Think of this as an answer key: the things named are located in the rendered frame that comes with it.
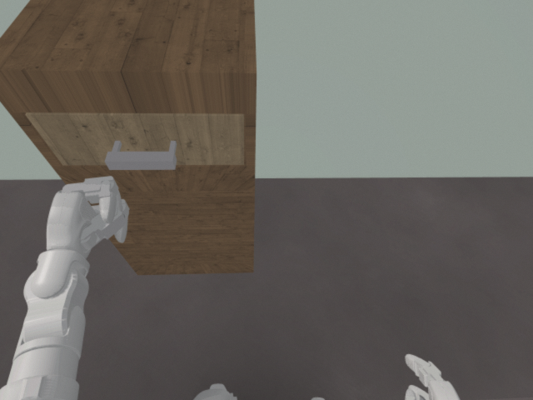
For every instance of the handle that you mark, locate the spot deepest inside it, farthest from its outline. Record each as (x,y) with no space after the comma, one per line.
(116,160)

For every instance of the robot left hand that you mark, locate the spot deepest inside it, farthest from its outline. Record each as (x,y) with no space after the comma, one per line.
(71,213)

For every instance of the drawer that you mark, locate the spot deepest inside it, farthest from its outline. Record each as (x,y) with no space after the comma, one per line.
(85,138)

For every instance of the left robot forearm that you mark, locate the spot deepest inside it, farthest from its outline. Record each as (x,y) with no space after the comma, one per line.
(44,366)

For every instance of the cabinet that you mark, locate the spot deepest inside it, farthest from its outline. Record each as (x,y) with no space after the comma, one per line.
(148,56)

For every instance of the robot right hand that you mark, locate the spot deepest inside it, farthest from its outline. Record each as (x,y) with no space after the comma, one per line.
(430,376)

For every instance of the robot left shin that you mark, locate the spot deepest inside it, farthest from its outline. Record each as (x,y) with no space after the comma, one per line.
(217,386)

